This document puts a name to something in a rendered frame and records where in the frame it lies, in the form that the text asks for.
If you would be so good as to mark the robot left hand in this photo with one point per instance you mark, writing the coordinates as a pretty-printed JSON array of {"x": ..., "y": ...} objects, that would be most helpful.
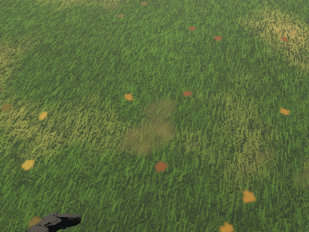
[{"x": 54, "y": 222}]

